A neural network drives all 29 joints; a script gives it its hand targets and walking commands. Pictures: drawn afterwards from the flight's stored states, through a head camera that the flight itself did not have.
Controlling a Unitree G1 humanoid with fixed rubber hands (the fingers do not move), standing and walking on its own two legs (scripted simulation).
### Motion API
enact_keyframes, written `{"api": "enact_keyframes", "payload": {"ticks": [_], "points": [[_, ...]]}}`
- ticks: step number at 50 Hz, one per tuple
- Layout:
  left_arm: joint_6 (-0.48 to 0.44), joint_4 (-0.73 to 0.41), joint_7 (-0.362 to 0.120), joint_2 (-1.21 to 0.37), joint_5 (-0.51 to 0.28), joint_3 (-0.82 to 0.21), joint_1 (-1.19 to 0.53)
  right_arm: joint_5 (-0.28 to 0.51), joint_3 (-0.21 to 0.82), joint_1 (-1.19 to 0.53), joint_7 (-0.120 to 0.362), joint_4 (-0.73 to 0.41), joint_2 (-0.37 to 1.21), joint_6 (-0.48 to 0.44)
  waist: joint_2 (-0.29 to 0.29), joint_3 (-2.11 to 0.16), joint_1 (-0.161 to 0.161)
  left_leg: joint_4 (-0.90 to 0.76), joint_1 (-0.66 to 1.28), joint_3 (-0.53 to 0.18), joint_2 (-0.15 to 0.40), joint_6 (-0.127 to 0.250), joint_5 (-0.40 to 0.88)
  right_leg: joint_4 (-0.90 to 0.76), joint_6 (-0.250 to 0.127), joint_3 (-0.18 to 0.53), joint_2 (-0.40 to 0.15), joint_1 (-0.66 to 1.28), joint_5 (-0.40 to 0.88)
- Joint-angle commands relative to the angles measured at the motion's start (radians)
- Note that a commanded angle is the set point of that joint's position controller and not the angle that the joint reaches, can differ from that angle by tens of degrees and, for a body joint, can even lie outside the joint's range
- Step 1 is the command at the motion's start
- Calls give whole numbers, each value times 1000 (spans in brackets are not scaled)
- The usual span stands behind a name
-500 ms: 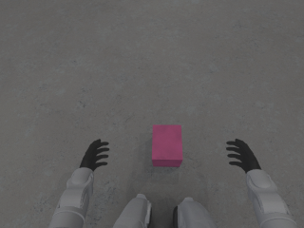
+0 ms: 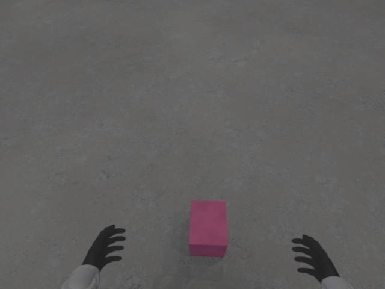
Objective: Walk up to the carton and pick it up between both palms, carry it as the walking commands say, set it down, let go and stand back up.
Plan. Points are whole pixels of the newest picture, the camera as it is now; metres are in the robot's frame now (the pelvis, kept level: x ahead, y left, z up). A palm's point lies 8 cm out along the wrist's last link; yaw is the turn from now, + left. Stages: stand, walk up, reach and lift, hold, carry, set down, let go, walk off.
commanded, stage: let go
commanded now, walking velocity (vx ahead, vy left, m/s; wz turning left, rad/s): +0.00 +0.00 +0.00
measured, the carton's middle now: (207, 229) +0.45 -0.02 -0.66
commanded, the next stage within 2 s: stand in 0.14 s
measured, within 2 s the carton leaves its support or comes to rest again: neither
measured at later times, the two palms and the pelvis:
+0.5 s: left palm (68, 281) +0.15 +0.28 -0.07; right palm (333, 266) +0.18 -0.24 -0.03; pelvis +0.00 +0.00 +0.00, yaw +0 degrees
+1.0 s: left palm (66, 286) +0.14 +0.28 -0.07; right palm (334, 266) +0.18 -0.24 -0.03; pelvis +0.00 +0.00 +0.00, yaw +0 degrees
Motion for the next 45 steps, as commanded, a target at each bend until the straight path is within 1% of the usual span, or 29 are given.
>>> {"api": "enact_keyframes", "payload": {"ticks": [1, 2, 5, 6, 7, 9, 10, 11, 12, 15, 16, 17, 19, 21, 22, 23, 24, 26, 28, 29, 31, 32, 34, 35, 36, 37, 41, 43, 45], "points": [[18, -91, -1, 133, 68, 18, 63, 3, -32, 36, 19, -132, -69, 6, 2, -118, 7, -210, 102, 51, 2, -1, 206, -201, 71, 75, -40, 211, 339], [23, -97, -1, 136, 65, 19, 56, 3, -33, 34, 22, -132, -75, 13, 17, -116, 17, -217, 108, 56, 7, -3, 173, -201, 69, 68, -38, 213, 287], [35, -98, 0, 133, 62, 9, 30, -13, -35, 2, 13, -124, -68, 36, 9, -57, 5, -213, 107, 60, 13, -1, 99, -215, 62, 72, -48, 185, 171], [38, -94, 2, 139, 64, 16, 34, -14, -37, -1, 11, -140, -62, 39, -7, -57, 24, -198, 118, 55, 16, 0, 101, -214, 57, 74, -56, 172, 155], [-27, 51, 47, 228, 68, 70, -3, 3, -36, -54, -23, 10, -170, -32, -5, -320, 42, -135, 75, 10, 70, 21, 111, -178, 56, 104, -87, 125, 135], [-79, 66, 70, 215, 89, 52, -41, -11, -51, -29, -27, 38, -183, -99, -39, -245, 11, -126, 59, -26, 66, 22, 17, -230, 37, 146, -102, 34, -10], [-99, 77, 72, 212, 91, 49, -49, -27, -58, -4, -25, 59, -187, -116, -9, -220, -3, -122, 59, -19, 60, 27, -21, -250, 29, 179, -120, -2, -71], [-115, 84, 70, 226, 94, 52, -37, -39, -59, 0, -22, 52, -205, -126, -5, -181, -2, -119, 52, -20, 50, 30, -56, -274, 26, 194, -116, -48, -132], [-125, 93, 65, 236, 95, 55, -57, -41, -67, 7, -19, 62, -223, -130, -6, -149, -11, -145, 27, -37, 61, 36, -80, -263, 28, 176, -107, -72, -133], [-138, 139, 63, 229, 89, 54, -24, -37, -67, -9, -22, 59, -221, -147, 38, -173, 15, -179, -20, -61, 91, 41, -84, -209, 28, 154, -89, -6, -6], [-142, 151, 64, 237, 90, 53, -28, -33, -72, -21, -22, 62, -221, -148, 22, -163, 23, -176, -37, -64, 91, 38, -80, -215, 30, 161, -90, -7, -3], [-147, 159, 66, 235, 89, 48, -29, -31, -70, -24, -26, 61, -216, -152, 25, -170, 12, -174, -24, -64, 91, 35, -61, -214, 27, 167, -91, -3, 25], [-153, 170, 71, 251, 87, 52, -21, -31, -67, -14, -29, 62, -216, -158, 24, -196, 17, -152, -4, -49, 84, 34, 5, -204, 21, 176, -99, 23, 82], [-155, 178, 72, 265, 83, 55, -44, -29, -78, -8, -33, 64, -225, -165, 19, -205, 6, -143, 6, -43, 87, 28, 44, -210, 20, 182, -112, 29, 99], [-160, 176, 74, 255, 81, 52, -42, -27, -76, -11, -32, 65, -224, -165, 36, -218, 17, -132, 15, -48, 93, 32, 82, -198, 13, 188, -119, 37, 129], [-162, 186, 75, 257, 83, 46, -34, -21, -74, -14, -34, 66, -225, -165, 15, -223, 10, -124, 22, -52, 94, 33, 85, -200, 14, 180, -115, 30, 149], [-161, 196, 79, 271, 78, 54, -27, -24, -73, 0, -35, 72, -222, -168, 19, -219, 15, -120, 23, -51, 90, 38, 113, -195, 14, 185, -114, 39, 173], [-164, 200, 77, 260, 76, 49, -32, -25, -74, -9, -41, 76, -227, -170, 17, -233, 14, -113, 39, -42, 91, 38, 122, -199, 11, 191, -121, 39, 181], [-167, 206, 82, 273, 76, 54, -23, -23, -74, -5, -40, 77, -229, -172, 58, -230, 17, -117, 35, -46, 96, 40, 125, -194, 8, 189, -119, 41, 176], [-167, 213, 80, 275, 77, 53, -18, -21, -71, -16, -39, 70, -222, -174, 34, -209, 22, -115, 20, -47, 92, 41, 112, -198, 7, 191, -117, 27, 168], [-173, 214, 81, 262, 73, 47, -30, -17, -73, -2, -43, 78, -228, -176, 34, -213, 8, -120, 26, -55, 96, 47, 120, -190, 8, 191, -119, 35, 183], [-173, 222, 82, 264, 72, 49, -18, -22, -72, -6, -45, 81, -231, -177, 19, -213, 18, -120, 33, -59, 103, 52, 129, -192, 9, 189, -117, 35, 188], [-174, 231, 85, 266, 73, 48, -15, -17, -72, 8, -46, 78, -219, -177, 38, -211, 6, -107, 38, -55, 100, 47, 126, -202, 3, 205, -127, 25, 177], [-171, 226, 85, 271, 71, 51, -41, -21, -70, -6, -47, 79, -221, -180, 0, -211, 10, -105, 25, -61, 98, 50, 134, -204, 3, 197, -124, 29, 168], [-174, 228, 85, 269, 73, 52, -32, -20, -72, -10, -46, 81, -223, -179, 32, -202, 16, -100, 21, -60, 96, 47, 145, -204, 1, 202, -127, 28, 166], [-179, 232, 83, 267, 71, 49, -7, -20, -71, 4, -47, 85, -221, -182, 18, -190, 19, -101, 22, -63, 98, 49, 139, -208, -2, 207, -129, 12, 161], [-182, 251, 85, 280, 70, 50, -19, -16, -72, 16, -44, 89, -221, -180, 26, -196, 4, -102, 49, -65, 97, 54, 129, -223, -5, 224, -137, -5, 127], [-187, 250, 84, 270, 69, 50, -33, -16, -72, -1, -43, 86, -225, -184, 45, -210, 10, -102, 46, -61, 99, 53, 148, -216, -3, 214, -134, 22, 165], [-188, 249, 82, 280, 68, 51, -32, -19, -72, -13, -43, 82, -227, -187, 32, -198, 10, -95, 41, -67, 100, 54, 173, -217, -6, 221, -139, 18, 179]]}}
